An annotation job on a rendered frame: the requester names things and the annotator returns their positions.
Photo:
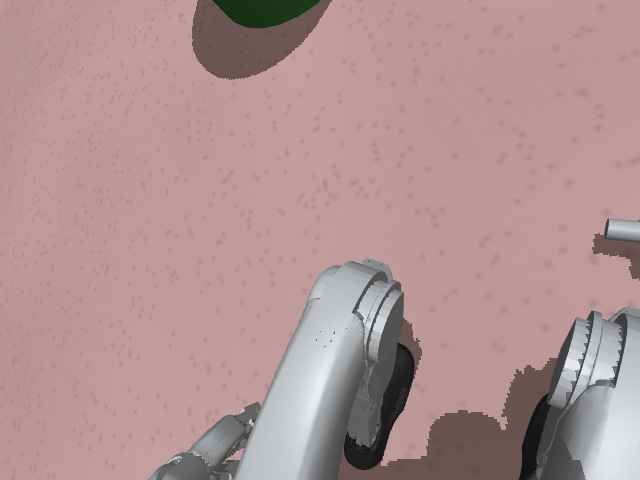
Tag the left robot arm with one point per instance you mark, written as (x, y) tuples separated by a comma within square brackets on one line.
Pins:
[(182, 466)]

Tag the left robot foot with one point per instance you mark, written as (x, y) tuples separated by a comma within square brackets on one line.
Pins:
[(394, 400)]

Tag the right robot foot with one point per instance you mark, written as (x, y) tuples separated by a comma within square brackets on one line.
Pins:
[(532, 439)]

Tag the bottle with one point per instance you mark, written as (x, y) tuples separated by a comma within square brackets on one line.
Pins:
[(622, 230)]

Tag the left robot hand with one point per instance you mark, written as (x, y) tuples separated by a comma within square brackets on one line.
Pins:
[(222, 440)]

